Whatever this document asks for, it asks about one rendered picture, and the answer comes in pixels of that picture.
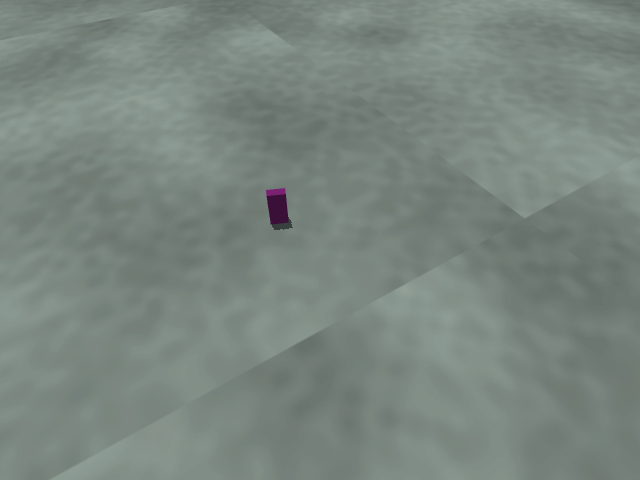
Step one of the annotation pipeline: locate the carton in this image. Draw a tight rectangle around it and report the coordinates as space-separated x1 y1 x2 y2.
266 188 289 225

